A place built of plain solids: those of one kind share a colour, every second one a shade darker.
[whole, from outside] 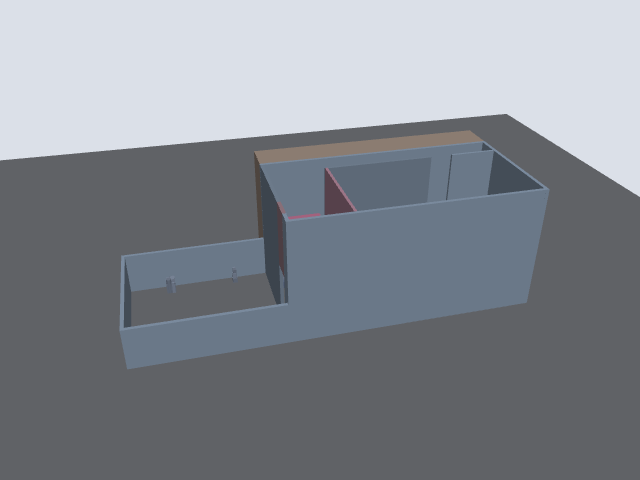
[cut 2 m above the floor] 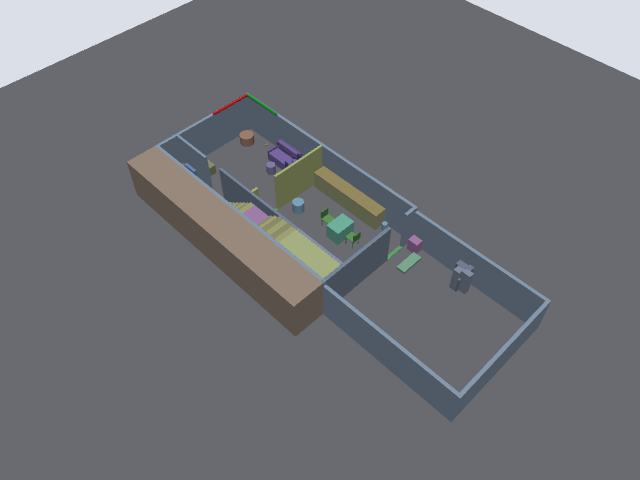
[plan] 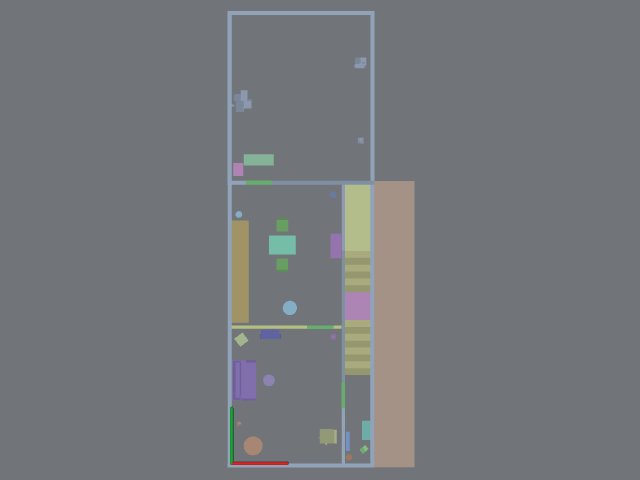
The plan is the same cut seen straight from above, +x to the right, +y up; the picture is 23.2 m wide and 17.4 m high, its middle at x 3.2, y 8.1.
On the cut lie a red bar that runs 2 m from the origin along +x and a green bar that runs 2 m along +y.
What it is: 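A terraced town house, two up and two down, 5.0 m between the party walls, 10.1 m deep; a hall 0.92 m wide; a stair of 15 risers of 185 mm on goings of 249 mm, 0.92 m wide, straight between the party wall and the hall's partition, arriving straight on the upper floor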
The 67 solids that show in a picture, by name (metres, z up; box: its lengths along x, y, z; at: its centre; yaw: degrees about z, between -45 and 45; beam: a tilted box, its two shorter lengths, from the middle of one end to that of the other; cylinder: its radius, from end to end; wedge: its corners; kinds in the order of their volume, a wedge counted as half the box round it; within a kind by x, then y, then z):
{
 "neighbour_1": {"box": [1.46, 10.38, 5.42], "at": [5.89, 5.05, 2.66]},
 "wall_1": {"box": [0.15, 10.4, 5.42], "at": [-0.07, 5.05, 2.66]},
 "wall_2": {"box": [0.15, 6.3, 1.85], "at": [-0.07, 13.25, 0.88]},
 "wall_3": {"box": [0.66, 0.15, 5.42], "at": [0.18, 10.18, 2.66]},
 "wall_4": {"box": [5.32, 0.15, 5.42], "at": [2.51, -0.07, 2.66]},
 "wall_5": {"box": [5.32, 0.15, 1.85], "at": [2.51, 16.33, 0.88]},
 "wall_6": {"box": [3.72, 0.15, 5.42], "at": [3.31, 10.18, 2.66]},
 "wall_7": {"box": [0.12, 2.0, 5.42], "at": [4.05, 1.0, 2.66]},
 "wall_8": {"box": [0.12, 4.74, 5.42], "at": [4.05, 5.33, 2.66]},
 "wall_9": {"box": [0.15, 10.4, 5.42], "at": [5.1, 5.05, 2.66]},
 "wall_10": {"box": [0.15, 6.3, 1.85], "at": [5.1, 13.25, 0.88]},
 "under_landing_1": {"box": [0.92, 2.4, 2.81], "at": [4.56, 8.9, 1.36]},
 "tread_1": {"box": [0.92, 0.25, 0.23], "at": [4.56, 3.33, 0.07]},
 "tread_2": {"box": [0.92, 0.25, 0.42], "at": [4.56, 3.58, 0.16]},
 "tread_3": {"box": [0.92, 0.25, 0.6], "at": [4.56, 3.83, 0.25]},
 "tread_4": {"box": [0.92, 0.25, 0.79], "at": [4.56, 4.08, 0.34]},
 "tread_5": {"box": [0.92, 0.25, 0.97], "at": [4.56, 4.32, 0.44]},
 "tread_6": {"box": [0.92, 0.25, 1.16], "at": [4.56, 4.57, 0.53]},
 "tread_7": {"box": [0.92, 0.25, 1.34], "at": [4.56, 4.82, 0.62]},
 "tread_8": {"box": [0.92, 0.25, 1.53], "at": [4.56, 5.07, 0.71]},
 "tread_9": {"box": [0.92, 0.25, 1.71], "at": [4.56, 6.33, 0.81]},
 "tread_10": {"box": [0.92, 0.25, 1.9], "at": [4.56, 6.58, 0.9]},
 "tread_11": {"box": [0.92, 0.25, 2.08], "at": [4.56, 6.83, 0.99]},
 "tread_12": {"box": [0.92, 0.25, 2.26], "at": [4.56, 7.08, 1.08]},
 "tread_13": {"box": [0.92, 0.25, 2.45], "at": [4.56, 7.33, 1.17]},
 "tread_14": {"box": [0.92, 0.25, 2.63], "at": [4.56, 7.58, 1.27]},
 "kitchen_run_units_1": {"box": [0.6, 3.71, 0.91], "at": [0.3, 6.95, 0.41]},
 "half_landing_1": {"box": [0.92, 1.02, 1.53], "at": [4.56, 5.7, 0.71]},
 "bedroom_front_wall_1": {"box": [4.05, 0.12, 2.7], "at": [2.02, 7.64, 4.02]},
 "slotfit_sofa_1": {"box": [0.3, 1.47, 0.8], "at": [0.17, 3.01, 0.35]},
 "slotfit_sofa_2": {"box": [0.28, 1.43, 0.85], "at": [0.18, 3.02, 0.37]},
 "slotfit_sofa_3": {"box": [0.15, 1.27, 0.87], "at": [0.22, 3.02, 0.38]},
 "slotfit_sofa_4": {"box": [0.07, 1.2, 0.74], "at": [0.31, 3.08, 0.32]},
 "slotfit_sofa_5": {"box": [0.57, 1.3, 0.5], "at": [0.6, 3.0, 0.2]},
 "upper_floor_1": {"box": [5.04, 2.44, 0.1], "at": [2.51, 8.9, 2.72]},
 "kitchen_wall_1": {"box": [2.73, 0.12, 2.72], "at": [1.36, 4.94, 1.31]},
 "kitchen_wall_2": {"box": [0.3, 0.12, 2.72], "at": [3.84, 4.94, 1.31]},
 "partition_low_beyond_1": {"box": [0.12, 2.4, 2.72], "at": [4.05, 8.9, 1.31]},
 "kitchen_table_1": {"box": [0.97, 0.69, 0.77], "at": [1.84, 7.92, 0.34]},
 "own_plant_yard_1": {"box": [0.25, 0.23, 1.19], "at": [0.2, 13.25, 0.54]},
 "own_plant_yard_2": {"box": [0.28, 0.4, 1.19], "at": [0.29, 12.94, 0.54]},
 "own_plant_yard_3": {"box": [0.25, 0.39, 1.19], "at": [0.45, 13.34, 0.54]},
 "own_plant_yard_4": {"box": [0.3, 0.28, 1.19], "at": [0.57, 13.0, 0.54]},
 "own_plant_yard_5": {"box": [0.12, 0.07, 0.81], "at": [0.66, 13.18, 0.35]},
 "own_plant_yard_6": {"box": [0.2, 0.39, 0.52], "at": [4.57, 14.52, 0.21]},
 "own_plant_yard_7": {"cylinder": 0.11, "from": [4.57, 14.59, -0.05], "to": [4.57, 14.59, 0.67]},
 "back_wall_over_door_1": {"box": [0.96, 0.15, 2.74], "at": [0.98, 10.18, 4.0]},
 "slotfit_storage_1": {"box": [0.68, 0.34, 1.51], "at": [1.4, 4.68, 0.7]},
 "slotfit_kitchen_wall_table_1": {"box": [0.4, 0.89, 0.9], "at": [3.78, 7.89, 0.4]},
 "clutter_front_1": {"cylinder": 0.34, "from": [0.78, 0.64, -0.05], "to": [0.78, 0.64, 0.47]},
 "slotfit_chair_1": {"box": [0.5, 0.53, 0.54], "at": [3.44, 0.99, 0.22]},
 "clutter_kitchen_1": {"cylinder": 0.12, "from": [0.26, 9.03, -0.05], "to": [0.26, 9.03, 0.36]},
 "clutter_kitchen_2": {"cylinder": 0.26, "from": [2.11, 5.64, -0.05], "to": [2.11, 5.64, 0.52]},
 "own_bin_1": {"box": [0.37, 0.47, 0.67], "at": [0.24, 10.65, 0.28]},
 "shoe_rack_1": {"box": [0.3, 0.7, 0.5], "at": [4.87, 1.2, 0.2]},
 "kitchen_run_worktop_1": {"box": [0.62, 3.71, 0.04], "at": [0.31, 6.95, 0.88]},
 "yard_step_1": {"box": [1.09, 0.41, 0.2], "at": [0.98, 11.0, 0.05]},
 "slotfit_low_table_1": {"cylinder": 0.21, "from": [1.35, 3.01, -0.05], "to": [1.35, 3.01, 0.47]},
 "box_cardboard_1": {"box": [0.38, 0.37, 0.42], "at": [0.35, 4.49, 0.16], "yaw": 37.1},
 "radiator_1": {"box": [0.14, 0.7, 0.6], "at": [4.21, 0.8, 0.42]},
 "side_chair_1": {"box": [0.38, 0.08, 0.38], "at": [1.84, 6.98, 0.65]},
 "side_chair_2": {"box": [0.42, 0.42, 0.04], "at": [1.84, 7.22, 0.43]},
 "side_chair_3": {"box": [0.42, 0.42, 0.04], "at": [1.84, 8.62, 0.43]},
 "side_chair_4": {"box": [0.38, 0.08, 0.38], "at": [1.84, 8.86, 0.65]},
 "threshold_1": {"box": [0.94, 0.16, 0.08], "at": [0.98, 10.18, -0.01]},
 "threshold_2": {"box": [0.96, 0.13, 0.07], "at": [3.21, 4.94, -0.01]},
 "threshold_3": {"box": [0.13, 0.96, 0.07], "at": [4.05, 2.48, -0.01]}
}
